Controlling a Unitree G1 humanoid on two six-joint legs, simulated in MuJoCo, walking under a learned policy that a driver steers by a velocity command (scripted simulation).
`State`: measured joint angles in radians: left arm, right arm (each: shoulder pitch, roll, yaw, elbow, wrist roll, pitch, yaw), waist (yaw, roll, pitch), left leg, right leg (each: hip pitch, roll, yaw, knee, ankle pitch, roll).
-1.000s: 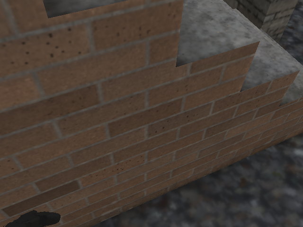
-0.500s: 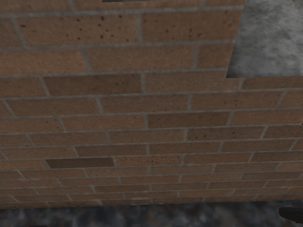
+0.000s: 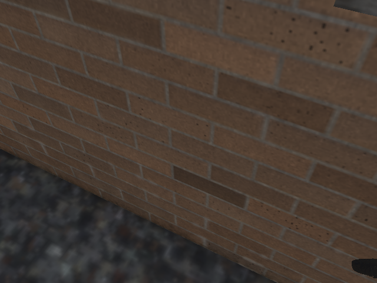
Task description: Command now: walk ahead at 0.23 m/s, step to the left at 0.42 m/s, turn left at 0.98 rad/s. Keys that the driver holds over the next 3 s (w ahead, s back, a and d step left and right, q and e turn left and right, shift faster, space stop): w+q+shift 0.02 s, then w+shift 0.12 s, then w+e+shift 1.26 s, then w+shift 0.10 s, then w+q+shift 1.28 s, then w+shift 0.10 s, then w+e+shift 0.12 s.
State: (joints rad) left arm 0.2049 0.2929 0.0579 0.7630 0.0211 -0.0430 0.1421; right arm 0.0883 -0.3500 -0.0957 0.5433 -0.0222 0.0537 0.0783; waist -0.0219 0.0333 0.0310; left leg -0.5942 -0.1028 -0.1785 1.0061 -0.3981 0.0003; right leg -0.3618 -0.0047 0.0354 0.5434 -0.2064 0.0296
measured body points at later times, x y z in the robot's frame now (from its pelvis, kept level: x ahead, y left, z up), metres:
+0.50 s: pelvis +0.01 +0.19 +0.01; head +0.04 +0.17 +0.46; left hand +0.11 +0.49 -0.09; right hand +0.08 -0.07 -0.11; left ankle -0.04 +0.28 -0.73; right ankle +0.06 +0.12 -0.68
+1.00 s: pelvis +0.05 +0.34 -0.01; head +0.08 +0.33 +0.44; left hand +0.34 +0.53 -0.07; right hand +0.06 +0.03 -0.09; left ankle +0.16 +0.46 -0.73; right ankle +0.03 +0.20 -0.66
